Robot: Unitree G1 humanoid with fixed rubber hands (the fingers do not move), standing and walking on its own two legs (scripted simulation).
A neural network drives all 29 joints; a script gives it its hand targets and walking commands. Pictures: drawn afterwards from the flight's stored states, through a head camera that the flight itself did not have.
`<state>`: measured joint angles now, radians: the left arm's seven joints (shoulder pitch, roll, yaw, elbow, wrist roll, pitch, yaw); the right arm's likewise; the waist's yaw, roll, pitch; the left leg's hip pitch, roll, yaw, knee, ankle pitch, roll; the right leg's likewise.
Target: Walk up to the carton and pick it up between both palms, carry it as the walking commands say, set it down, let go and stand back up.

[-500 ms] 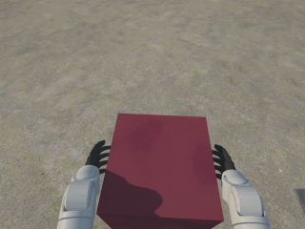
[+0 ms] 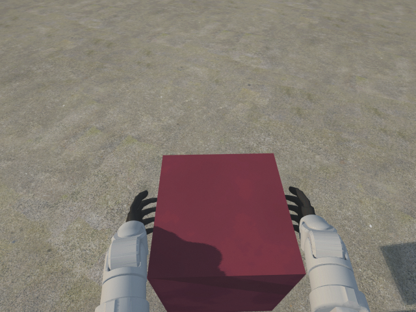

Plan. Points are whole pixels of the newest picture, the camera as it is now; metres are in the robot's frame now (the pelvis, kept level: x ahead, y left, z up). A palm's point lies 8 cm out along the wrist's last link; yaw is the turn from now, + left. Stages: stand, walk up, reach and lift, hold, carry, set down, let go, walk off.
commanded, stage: set down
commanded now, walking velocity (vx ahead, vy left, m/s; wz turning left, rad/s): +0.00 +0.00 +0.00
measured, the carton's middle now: (219, 236) +0.31 +0.03 -0.10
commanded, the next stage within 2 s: none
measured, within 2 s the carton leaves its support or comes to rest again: neither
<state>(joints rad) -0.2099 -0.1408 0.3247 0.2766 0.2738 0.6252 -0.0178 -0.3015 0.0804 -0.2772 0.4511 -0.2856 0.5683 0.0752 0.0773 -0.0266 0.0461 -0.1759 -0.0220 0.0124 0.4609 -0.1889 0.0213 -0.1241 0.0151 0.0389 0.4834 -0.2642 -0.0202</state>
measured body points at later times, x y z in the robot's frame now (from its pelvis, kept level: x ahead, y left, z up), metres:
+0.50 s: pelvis -0.02 -0.01 -0.02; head +0.10 +0.00 +0.41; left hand +0.31 +0.20 -0.08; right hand +0.35 -0.15 -0.07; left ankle +0.05 +0.10 -0.74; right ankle +0.01 -0.12 -0.74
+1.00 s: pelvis -0.04 -0.02 -0.09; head +0.16 +0.00 +0.32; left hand +0.34 +0.21 -0.16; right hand +0.39 -0.14 -0.16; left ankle +0.05 +0.10 -0.74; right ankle +0.01 -0.12 -0.74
